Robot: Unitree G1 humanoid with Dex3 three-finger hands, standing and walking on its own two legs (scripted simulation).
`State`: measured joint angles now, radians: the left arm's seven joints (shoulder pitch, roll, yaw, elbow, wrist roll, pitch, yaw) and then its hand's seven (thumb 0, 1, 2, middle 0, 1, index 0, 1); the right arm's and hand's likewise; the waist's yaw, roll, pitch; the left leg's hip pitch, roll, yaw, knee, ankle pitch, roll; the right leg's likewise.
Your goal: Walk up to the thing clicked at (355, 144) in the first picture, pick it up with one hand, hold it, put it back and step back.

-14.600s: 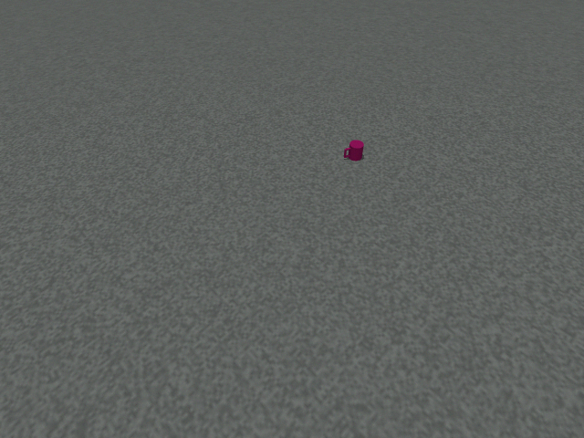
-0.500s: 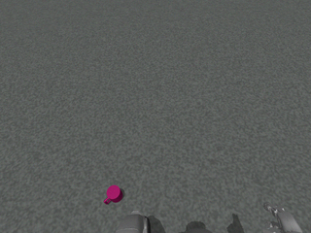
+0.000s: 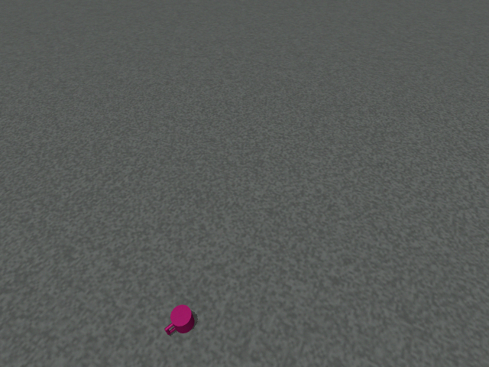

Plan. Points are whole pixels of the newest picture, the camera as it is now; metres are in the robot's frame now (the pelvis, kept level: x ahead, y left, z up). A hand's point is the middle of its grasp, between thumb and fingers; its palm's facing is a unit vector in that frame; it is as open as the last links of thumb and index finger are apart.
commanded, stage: walk up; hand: left
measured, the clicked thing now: (179, 322) +0.43 +0.28 -0.72
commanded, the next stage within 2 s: stand in 0.84 s
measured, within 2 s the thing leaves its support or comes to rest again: neither
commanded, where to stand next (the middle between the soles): +0.05 +0.03 m, yaw +0 degrees
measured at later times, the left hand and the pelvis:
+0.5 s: hand out of the picture +0.09 +0.27 -0.14, palm faces -0.01 -0.93 -0.36, open 7.4 cm; pelvis +0.03 +0.01 +0.01, yaw +1 degrees
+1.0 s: hand out of the picture +0.12 +0.26 -0.14, palm faces -0.03 -0.94 -0.35, open 7.4 cm; pelvis +0.03 +0.01 +0.02, yaw +0 degrees
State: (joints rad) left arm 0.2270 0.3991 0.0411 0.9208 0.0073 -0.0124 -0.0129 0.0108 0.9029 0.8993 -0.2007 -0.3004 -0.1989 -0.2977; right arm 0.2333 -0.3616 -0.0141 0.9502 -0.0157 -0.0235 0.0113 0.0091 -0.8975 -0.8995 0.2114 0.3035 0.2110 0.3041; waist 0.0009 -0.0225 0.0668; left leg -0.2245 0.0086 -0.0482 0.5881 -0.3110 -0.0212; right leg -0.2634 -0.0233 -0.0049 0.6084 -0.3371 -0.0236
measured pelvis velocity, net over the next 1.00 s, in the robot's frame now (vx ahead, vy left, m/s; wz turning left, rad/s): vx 0.03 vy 0.01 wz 0.00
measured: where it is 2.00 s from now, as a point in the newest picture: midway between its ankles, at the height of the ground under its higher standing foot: outside the picture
